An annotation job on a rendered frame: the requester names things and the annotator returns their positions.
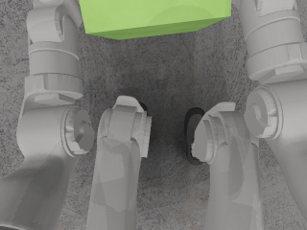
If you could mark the right robot shin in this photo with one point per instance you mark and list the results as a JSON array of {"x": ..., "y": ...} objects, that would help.
[{"x": 223, "y": 106}]

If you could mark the left robot forearm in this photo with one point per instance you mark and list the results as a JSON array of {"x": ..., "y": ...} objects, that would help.
[{"x": 53, "y": 49}]

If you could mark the robot shin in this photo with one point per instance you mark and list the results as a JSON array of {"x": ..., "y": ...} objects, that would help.
[
  {"x": 223, "y": 106},
  {"x": 106, "y": 116}
]

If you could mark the left robot shin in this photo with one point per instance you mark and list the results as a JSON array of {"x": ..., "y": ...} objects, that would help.
[{"x": 106, "y": 116}]

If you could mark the robot left upper arm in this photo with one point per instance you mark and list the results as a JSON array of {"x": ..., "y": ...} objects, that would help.
[{"x": 52, "y": 140}]

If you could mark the carton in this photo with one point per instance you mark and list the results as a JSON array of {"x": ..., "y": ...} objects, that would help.
[{"x": 128, "y": 19}]

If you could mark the right robot forearm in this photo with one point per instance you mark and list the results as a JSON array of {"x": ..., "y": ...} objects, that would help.
[{"x": 274, "y": 39}]

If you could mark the robot right upper arm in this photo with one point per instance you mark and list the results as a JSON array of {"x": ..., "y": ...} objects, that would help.
[{"x": 277, "y": 112}]

